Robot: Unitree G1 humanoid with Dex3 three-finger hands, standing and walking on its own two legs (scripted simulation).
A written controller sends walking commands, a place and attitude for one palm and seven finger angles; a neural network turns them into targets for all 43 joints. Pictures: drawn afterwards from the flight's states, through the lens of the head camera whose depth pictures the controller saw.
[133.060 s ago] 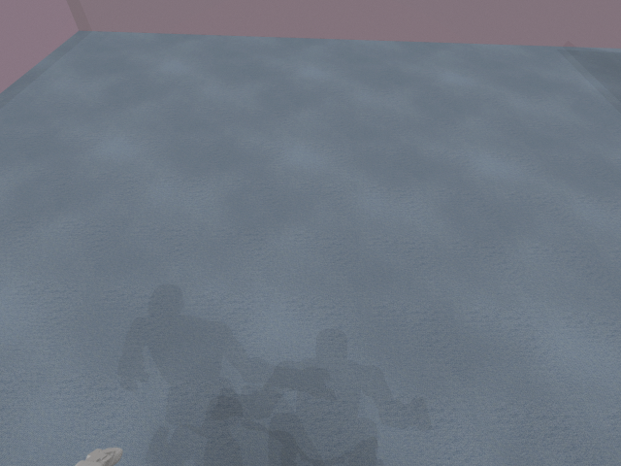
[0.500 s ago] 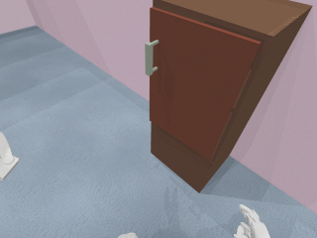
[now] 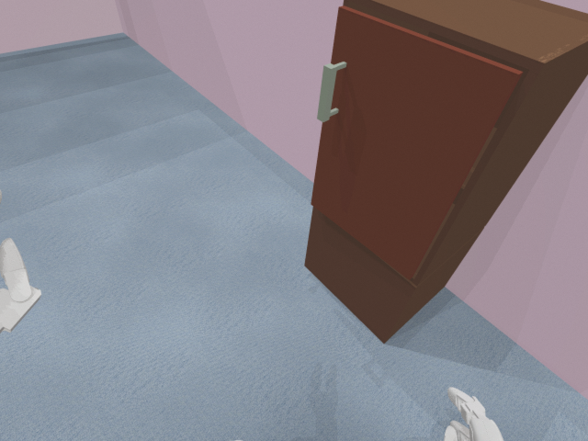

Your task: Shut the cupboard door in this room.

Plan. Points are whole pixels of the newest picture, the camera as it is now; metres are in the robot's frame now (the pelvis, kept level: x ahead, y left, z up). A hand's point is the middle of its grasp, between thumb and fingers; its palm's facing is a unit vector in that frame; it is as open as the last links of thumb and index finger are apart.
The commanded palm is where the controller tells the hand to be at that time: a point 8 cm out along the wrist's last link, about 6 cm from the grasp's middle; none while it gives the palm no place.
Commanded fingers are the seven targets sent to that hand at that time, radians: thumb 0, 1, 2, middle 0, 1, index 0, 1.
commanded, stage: stop stepping back and stand still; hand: left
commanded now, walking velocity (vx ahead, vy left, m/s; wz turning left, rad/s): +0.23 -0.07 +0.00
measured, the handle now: (332, 91) +0.86 -0.01 +0.08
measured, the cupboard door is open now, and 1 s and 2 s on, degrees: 3 3 3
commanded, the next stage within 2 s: let the arm hang, fingers relaxed in 1.16 s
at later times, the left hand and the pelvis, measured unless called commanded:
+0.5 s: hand out of the picture +0.14 +0.31 +0.19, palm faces +0.49 -0.80 -0.35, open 7.4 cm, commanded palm +0.07 +0.34 +0.20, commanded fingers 0.00 0.90 0.90 -0.20 -0.30 -0.20 -0.30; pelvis -0.08 +0.04 +0.01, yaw -2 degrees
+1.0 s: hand (15, 322) +0.17 +0.27 +0.18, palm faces +0.36 -0.80 -0.47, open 7.4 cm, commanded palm +0.11 +0.31 +0.20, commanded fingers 0.00 0.90 0.90 -0.20 -0.30 -0.20 -0.30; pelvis -0.05 +0.03 +0.02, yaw -5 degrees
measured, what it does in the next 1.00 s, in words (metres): steps on the spot: right foot, then left foot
